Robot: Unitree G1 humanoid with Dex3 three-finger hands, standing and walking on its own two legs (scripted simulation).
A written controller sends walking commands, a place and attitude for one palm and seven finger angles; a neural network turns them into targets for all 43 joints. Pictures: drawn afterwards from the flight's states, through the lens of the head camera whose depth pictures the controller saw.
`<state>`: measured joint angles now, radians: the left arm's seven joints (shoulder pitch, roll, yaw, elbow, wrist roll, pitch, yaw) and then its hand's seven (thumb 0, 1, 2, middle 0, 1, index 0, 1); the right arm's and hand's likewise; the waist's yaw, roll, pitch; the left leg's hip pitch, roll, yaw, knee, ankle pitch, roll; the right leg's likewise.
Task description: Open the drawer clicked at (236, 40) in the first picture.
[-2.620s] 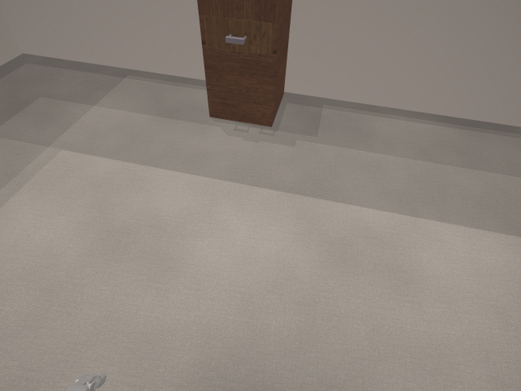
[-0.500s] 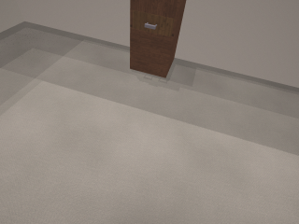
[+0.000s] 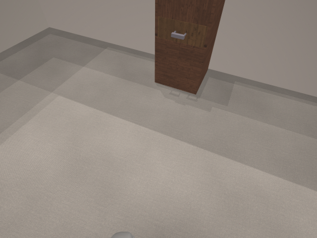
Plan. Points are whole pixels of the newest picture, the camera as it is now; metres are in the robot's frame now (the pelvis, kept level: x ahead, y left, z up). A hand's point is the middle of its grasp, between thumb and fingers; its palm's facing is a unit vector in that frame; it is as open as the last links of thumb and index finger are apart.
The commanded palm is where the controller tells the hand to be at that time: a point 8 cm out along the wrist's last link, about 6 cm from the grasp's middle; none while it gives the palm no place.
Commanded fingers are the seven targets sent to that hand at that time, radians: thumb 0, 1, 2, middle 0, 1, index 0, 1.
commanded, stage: walk to a spot facing it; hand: left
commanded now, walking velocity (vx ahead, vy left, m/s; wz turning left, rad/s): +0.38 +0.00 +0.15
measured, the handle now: (179, 34) +1.50 -0.12 -0.21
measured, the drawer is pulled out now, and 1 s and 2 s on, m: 0.00 0.00 0.00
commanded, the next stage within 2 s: turn to face it in 1.32 s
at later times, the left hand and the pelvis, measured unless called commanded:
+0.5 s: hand (81, 219) +0.21 +0.24 -0.17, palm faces +0.08 -0.99 -0.13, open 7.4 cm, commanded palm none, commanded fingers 0.00 0.90 0.90 -0.20 -0.30 -0.20 -0.30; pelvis +0.23 +0.07 +0.01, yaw +1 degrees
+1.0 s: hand (120, 127) +0.55 +0.17 -0.15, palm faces +0.03 -0.98 -0.21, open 7.3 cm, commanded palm none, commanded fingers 0.00 0.90 0.90 -0.20 -0.30 -0.20 -0.30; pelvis +0.45 -0.01 +0.00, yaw +1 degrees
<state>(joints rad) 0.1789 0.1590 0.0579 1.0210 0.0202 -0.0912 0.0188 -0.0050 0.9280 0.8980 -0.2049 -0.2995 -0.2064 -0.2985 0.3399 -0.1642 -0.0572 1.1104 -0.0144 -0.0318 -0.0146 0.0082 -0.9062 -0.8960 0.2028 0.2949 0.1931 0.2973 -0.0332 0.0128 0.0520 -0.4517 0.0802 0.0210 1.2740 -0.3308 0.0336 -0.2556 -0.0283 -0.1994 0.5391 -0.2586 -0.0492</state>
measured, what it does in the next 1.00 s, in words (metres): walks ahead: left foot, then right foot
